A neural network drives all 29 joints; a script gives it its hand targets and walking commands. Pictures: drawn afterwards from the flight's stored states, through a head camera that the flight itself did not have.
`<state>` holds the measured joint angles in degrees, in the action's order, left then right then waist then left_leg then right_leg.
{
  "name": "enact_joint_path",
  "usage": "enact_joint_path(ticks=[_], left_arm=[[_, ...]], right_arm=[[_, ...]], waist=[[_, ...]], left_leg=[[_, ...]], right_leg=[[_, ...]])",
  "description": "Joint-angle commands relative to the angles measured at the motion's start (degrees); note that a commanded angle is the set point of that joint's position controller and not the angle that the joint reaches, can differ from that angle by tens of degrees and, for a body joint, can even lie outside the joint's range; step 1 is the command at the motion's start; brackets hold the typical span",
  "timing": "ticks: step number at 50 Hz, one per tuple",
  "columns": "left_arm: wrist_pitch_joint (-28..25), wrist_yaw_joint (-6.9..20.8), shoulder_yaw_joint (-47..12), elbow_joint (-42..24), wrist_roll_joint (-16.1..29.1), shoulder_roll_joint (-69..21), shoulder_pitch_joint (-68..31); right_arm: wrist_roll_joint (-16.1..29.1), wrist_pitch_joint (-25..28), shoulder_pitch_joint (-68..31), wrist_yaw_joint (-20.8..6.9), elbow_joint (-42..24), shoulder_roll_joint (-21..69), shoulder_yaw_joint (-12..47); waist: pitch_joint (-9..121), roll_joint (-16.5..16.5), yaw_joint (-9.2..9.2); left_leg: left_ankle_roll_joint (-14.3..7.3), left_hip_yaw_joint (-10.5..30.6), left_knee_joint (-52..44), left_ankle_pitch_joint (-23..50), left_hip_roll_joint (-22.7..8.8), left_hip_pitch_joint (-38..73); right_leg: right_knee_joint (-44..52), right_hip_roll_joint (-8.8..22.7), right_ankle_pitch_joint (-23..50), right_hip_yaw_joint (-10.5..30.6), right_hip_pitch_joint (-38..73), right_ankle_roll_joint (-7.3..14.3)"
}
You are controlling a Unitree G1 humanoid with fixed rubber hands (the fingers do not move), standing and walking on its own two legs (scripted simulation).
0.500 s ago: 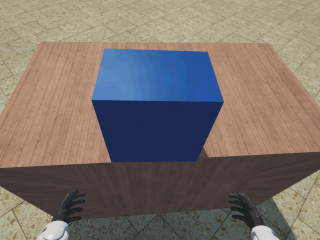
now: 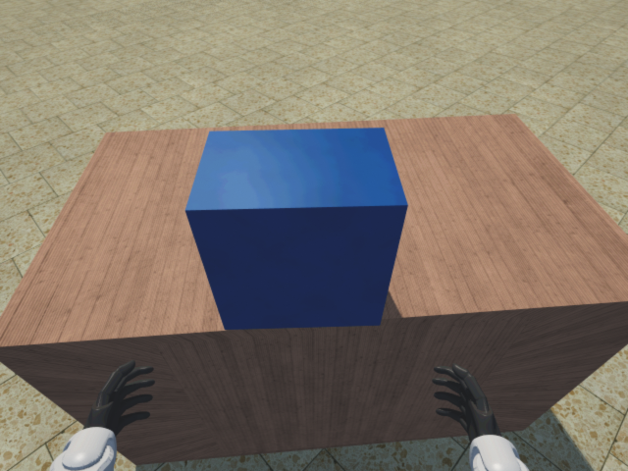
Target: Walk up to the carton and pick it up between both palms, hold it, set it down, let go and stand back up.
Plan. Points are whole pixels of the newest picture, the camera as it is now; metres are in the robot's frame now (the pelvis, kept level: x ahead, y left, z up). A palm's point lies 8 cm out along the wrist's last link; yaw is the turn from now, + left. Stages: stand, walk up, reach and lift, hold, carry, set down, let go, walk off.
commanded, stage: reach and lift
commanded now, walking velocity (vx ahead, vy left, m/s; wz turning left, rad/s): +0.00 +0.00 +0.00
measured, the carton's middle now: (299, 234) +0.44 +0.03 +0.06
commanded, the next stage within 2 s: none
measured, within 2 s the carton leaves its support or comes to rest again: neither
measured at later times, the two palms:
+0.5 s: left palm (101, 377) +0.24 +0.28 +0.01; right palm (466, 358) +0.27 -0.20 +0.00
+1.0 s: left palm (113, 299) +0.31 +0.26 +0.08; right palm (478, 305) +0.31 -0.20 +0.07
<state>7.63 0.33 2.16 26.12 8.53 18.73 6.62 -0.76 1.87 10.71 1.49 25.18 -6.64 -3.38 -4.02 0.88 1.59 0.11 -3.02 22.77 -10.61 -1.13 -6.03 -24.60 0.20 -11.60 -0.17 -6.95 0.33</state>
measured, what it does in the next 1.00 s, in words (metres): stands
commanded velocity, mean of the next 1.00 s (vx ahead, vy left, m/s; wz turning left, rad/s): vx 0.00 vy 0.00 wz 0.00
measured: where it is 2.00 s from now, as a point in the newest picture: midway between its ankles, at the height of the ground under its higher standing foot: outside the picture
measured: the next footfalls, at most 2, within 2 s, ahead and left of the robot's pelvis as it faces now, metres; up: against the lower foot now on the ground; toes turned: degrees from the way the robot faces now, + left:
none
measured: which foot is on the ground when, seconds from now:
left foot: down 0.00-1.00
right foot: down 0.00-1.00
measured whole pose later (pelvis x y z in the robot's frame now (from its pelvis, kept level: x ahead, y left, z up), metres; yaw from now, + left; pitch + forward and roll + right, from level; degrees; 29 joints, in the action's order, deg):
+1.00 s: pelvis +0.03 +0.00 +0.01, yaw +0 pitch -2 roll +0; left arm 11.4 1.0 5.2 8.4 17.6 20.5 -4.2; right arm 17.5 -5.8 0.5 4.9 7.0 -15.0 -1.1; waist -2.4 0.2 2.7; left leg 0.4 -3.1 18.1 -10.2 -1.5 -5.6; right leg -17.8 -0.3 -9.9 0.0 -5.6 0.3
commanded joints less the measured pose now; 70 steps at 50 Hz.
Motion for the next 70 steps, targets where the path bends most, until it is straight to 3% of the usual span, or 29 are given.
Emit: enact_joint_path(ticks=[1, 3, 7, 8, 14, 16, 18, 20, 21, 25, 29, 32, 36, 39, 43, 49, 53, 63, 70], left_arm=[[-4.1, -0.3, 2.9, -8.0, 2.1, 9.1, -10.5], [-4.2, -0.1, 2.8, -7.5, 2.2, 8.6, -10.6], [-5.5, -0.6, 3.4, -12.1, 2.5, 9.2, -10.1], [-5.6, -0.7, 3.8, -12.5, 2.0, 9.0, -9.6], [-8.5, -0.1, 4.5, -19.1, 1.4, 7.6, -1.9], [-8.9, 0.8, 5.2, -20.4, 1.9, 7.7, 1.2], [-10.0, 1.4, 4.6, -23.2, 2.1, 6.7, 3.7], [-11.5, 1.6, 3.7, -25.4, 3.0, 6.6, 4.5], [-11.7, 1.7, 3.1, -24.1, 3.3, 5.8, 5.8], [-14.4, 1.7, 1.8, -27.2, 5.9, 7.1, 3.7], [-16.9, 1.2, 0.7, -27.4, 8.3, 8.4, 0.3], [-17.3, 0.9, 1.3, -25.2, 8.7, 8.9, -2.7], [-12.4, 1.0, 3.4, -23.1, 8.2, 9.7, -9.2], [-6.0, 0.8, 5.0, -25.7, 8.2, 10.3, -15.0], [0.0, 0.1, 6.4, -29.2, 9.3, 10.7, -20.2], [5.6, 1.5, 8.7, -23.7, 8.6, 10.9, -26.2], [8.8, 2.0, 9.7, -23.4, 8.6, 11.6, -31.4], [15.9, 0.7, 11.2, -29.4, 8.5, 14.7, -41.7], [22.7, 0.9, 13.8, -29.4, 6.8, 15.3, -45.6]], right_arm=[[2.6, 0.4, -10.2, 0.5, -11.6, -5.3, -0.8], [3.5, -0.1, -10.0, 0.7, -11.4, -5.2, -0.7], [6.6, 0.0, -9.2, 0.7, -12.8, -5.3, 0.1], [7.5, 0.0, -8.8, 0.6, -11.9, -5.6, 0.2], [12.0, 3.4, -4.0, 0.3, -14.4, -9.3, -0.1], [12.8, 5.0, -2.2, 1.0, -16.9, -10.3, 0.2], [13.9, 7.0, -0.6, 1.2, -17.0, -11.4, 0.1], [14.6, 9.0, -0.1, 1.1, -19.7, -11.8, 0.1], [13.5, 9.4, 3.2, 0.7, -15.1, -12.5, 0.1], [14.4, 11.2, 0.9, 0.5, -22.4, -13.0, -0.4], [15.9, 10.9, -1.6, 0.3, -27.0, -12.7, 0.3], [16.7, 9.2, -3.5, 0.3, -26.9, -12.6, 0.9], [17.2, 4.3, -8.3, 1.3, -24.5, -12.8, 1.0], [17.5, 0.1, -13.7, 2.5, -25.7, -13.6, 0.3], [17.9, -3.5, -20.3, 3.3, -29.3, -15.1, -1.2], [18.7, -8.6, -25.5, 3.9, -27.0, -15.7, -0.8], [19.7, -12.0, -30.0, 4.0, -26.4, -16.6, -0.7], [22.6, -15.9, -41.4, 3.8, -27.2, -21.5, -2.8], [26.0, -19.8, -46.8, 4.1, -24.0, -24.8, -1.1]], waist=[[4.8, -1.7, 1.39], [4.7, -1.5, 0.78], [6.7, 1.9, 1.72], [6.9, 3.6, 2.07], [10.0, 5.9, 1.43], [11.1, 3.5, 1.18], [12.1, 3.8, 0.72], [11.9, 3.3, 0.68], [10.6, 1.6, -0.09], [10.5, -0.1, -0.65], [10.1, -0.2, 0.06], [9.4, 0.5, 0.97], [7.6, 2.2, 1.31], [8.0, 2.6, 1.13], [12.7, 1.1, 1.05], [14.6, -1.8, 1.37], [14.8, -2.2, 1.27], [23.7, 1.9, -0.30], [26.2, 1.3, -0.82]], left_leg=[[-0.4, -2.5, -6.6, -6.1, 1.1, -3.6], [-0.2, -2.0, -6.6, -5.4, 0.9, -3.8], [0.9, -1.4, -6.0, 0.9, 1.2, -1.0], [1.4, -1.0, -5.6, 4.2, 1.1, 0.0], [4.2, 0.9, -1.6, 24.8, 1.6, 8.1], [4.3, 1.2, -0.3, 31.2, 2.1, 9.0], [5.0, 2.1, 0.5, 36.4, 2.0, 9.8], [5.1, 2.6, 0.8, 36.7, 1.9, 10.1], [4.6, 2.5, 0.3, 36.9, 2.2, 10.4], [3.9, 3.1, 0.5, 34.8, 1.9, 10.0], [3.2, 3.1, -0.5, 28.5, 1.7, 7.2], [2.7, 3.1, -1.9, 23.2, 1.4, 5.8], [1.9, 2.8, -4.5, 16.3, 0.9, 4.7], [1.5, 2.0, -6.0, 12.8, 0.7, 3.6], [1.2, 0.9, -5.6, 13.2, 1.0, 3.6], [0.2, 0.4, -6.0, 12.3, 1.1, 3.6], [-0.1, 0.4, -6.6, 10.4, 1.0, 2.4], [1.6, 0.5, -3.4, 19.2, 1.0, 4.8], [1.9, 0.9, -2.1, 24.7, 1.1, 6.4]], right_leg=[[7.8, -0.1, -11.5, 0.2, -0.6, -0.4], [8.0, -0.1, -10.5, 0.7, 0.1, -0.3], [8.1, 0.3, -6.0, 1.3, 0.2, 0.2], [8.2, 0.0, -4.5, 1.2, -0.2, 0.6], [8.8, -1.4, 9.6, 0.8, 1.4, 1.3], [8.5, -1.6, 17.6, 0.8, 3.6, 0.5], [7.9, -2.2, 22.7, 0.6, 5.2, 0.7], [8.2, -2.4, 22.1, 0.4, 4.0, 1.0], [8.8, -3.9, 21.0, 0.2, 3.9, 1.1], [9.4, -3.3, 19.6, 0.7, 3.3, 1.6], [9.0, -2.1, 16.3, 1.4, 3.3, 1.6], [9.2, -1.1, 12.2, 2.2, 3.4, 1.9], [10.3, 0.2, 6.4, 3.5, 3.2, 2.4], [10.6, 0.4, 4.7, 3.7, 3.4, 2.1], [9.8, -0.2, 5.8, 3.2, 3.1, 1.1], [10.3, -0.2, 5.5, 3.0, 3.2, 0.4], [10.6, -0.2, 4.4, 3.0, 3.2, 0.4], [8.3, -1.7, 12.2, 2.1, 3.6, 0.7], [7.5, -2.3, 19.5, 1.6, 5.9, 0.2]])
